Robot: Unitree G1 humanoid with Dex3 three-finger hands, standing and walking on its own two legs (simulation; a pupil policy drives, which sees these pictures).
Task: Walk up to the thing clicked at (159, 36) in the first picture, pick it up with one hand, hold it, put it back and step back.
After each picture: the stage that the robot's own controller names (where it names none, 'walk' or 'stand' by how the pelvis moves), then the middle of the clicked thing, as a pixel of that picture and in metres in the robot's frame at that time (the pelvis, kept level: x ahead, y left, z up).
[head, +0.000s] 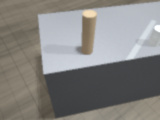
stand; (156, 36) +0.78 -0.45 -0.11
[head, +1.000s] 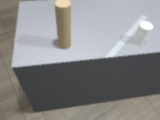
sink last; (142, 33) +0.72 -0.33 -0.08
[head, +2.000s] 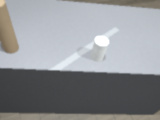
rise first; (99, 49) +0.58 -0.06 -0.07
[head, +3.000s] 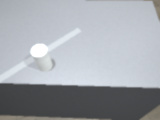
stand; (42, 58) +0.47 +0.22 -0.08
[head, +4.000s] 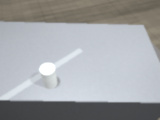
stand; (49, 76) +0.46 +0.16 -0.11
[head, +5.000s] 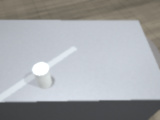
stand; (42, 76) +0.45 +0.18 -0.11
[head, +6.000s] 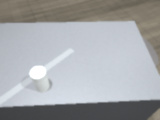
stand; (40, 79) +0.44 +0.19 -0.11
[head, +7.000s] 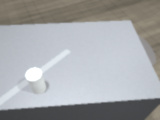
stand; (36, 81) +0.43 +0.21 -0.11
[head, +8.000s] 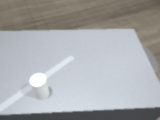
stand; (40, 87) +0.42 +0.19 -0.11
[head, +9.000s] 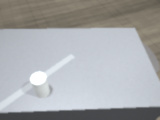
stand; (40, 85) +0.43 +0.19 -0.11
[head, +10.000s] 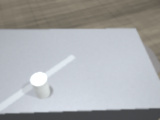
rise first; (41, 86) +0.42 +0.19 -0.11
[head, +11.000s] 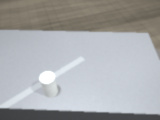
rise first; (49, 84) +0.43 +0.18 -0.11
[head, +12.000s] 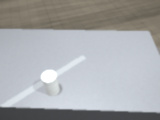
go down; (50, 83) +0.44 +0.17 -0.11
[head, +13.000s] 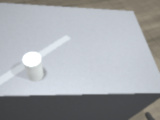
go down; (33, 67) +0.46 +0.15 -0.07
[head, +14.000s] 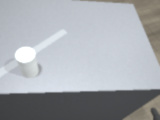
go down; (27, 63) +0.46 +0.17 -0.05
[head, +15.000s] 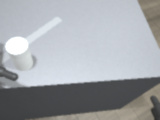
close in; (20, 55) +0.46 +0.17 -0.02
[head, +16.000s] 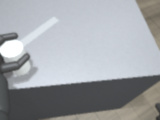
close; (16, 58) +0.45 +0.18 -0.01
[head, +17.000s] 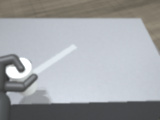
lift; (23, 78) +0.34 +0.18 +0.08
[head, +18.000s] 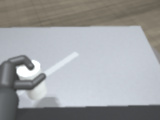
lift; (33, 81) +0.34 +0.16 +0.08
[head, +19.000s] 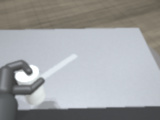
hold; (31, 85) +0.32 +0.17 +0.07
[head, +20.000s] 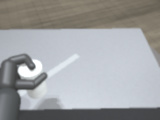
hold; (34, 80) +0.34 +0.16 +0.08
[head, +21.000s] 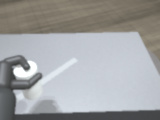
crouch; (29, 81) +0.34 +0.17 +0.08
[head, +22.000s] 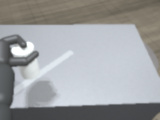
crouch; (27, 61) +0.41 +0.18 +0.08
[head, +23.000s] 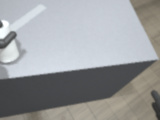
lower; (3, 42) +0.50 +0.17 +0.01
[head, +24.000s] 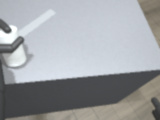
lower; (11, 46) +0.48 +0.17 +0.01
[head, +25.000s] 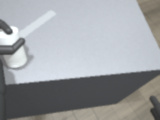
lower; (12, 47) +0.47 +0.17 +0.01
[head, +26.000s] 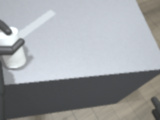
lower; (11, 48) +0.47 +0.17 +0.01
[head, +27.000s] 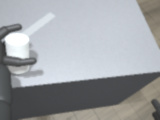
open; (18, 54) +0.45 +0.15 +0.00
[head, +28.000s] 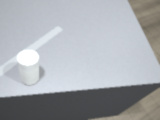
sink last; (29, 68) +0.42 +0.14 -0.03
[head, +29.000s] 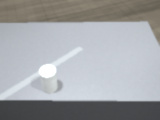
stand; (48, 79) +0.43 +0.16 -0.05
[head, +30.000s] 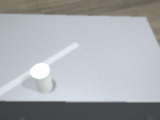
stand; (42, 79) +0.41 +0.16 -0.04
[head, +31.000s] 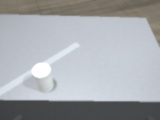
stand; (43, 78) +0.41 +0.16 -0.04
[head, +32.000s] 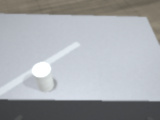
stand; (43, 77) +0.41 +0.16 -0.05
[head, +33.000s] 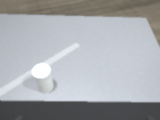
stand; (43, 78) +0.41 +0.16 -0.05
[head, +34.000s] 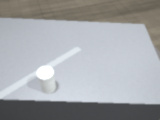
stand; (46, 80) +0.42 +0.16 -0.08
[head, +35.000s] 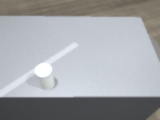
walk; (45, 77) +0.44 +0.17 -0.11
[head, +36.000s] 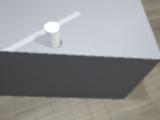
walk; (52, 35) +0.63 +0.14 -0.10
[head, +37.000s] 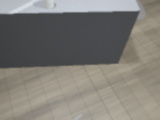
walk; out of the picture +0.94 +0.23 -0.08
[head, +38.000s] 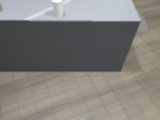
stand; (57, 7) +1.01 +0.17 -0.11
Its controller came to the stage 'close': yes
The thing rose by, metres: 0.19
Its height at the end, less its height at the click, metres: +0.00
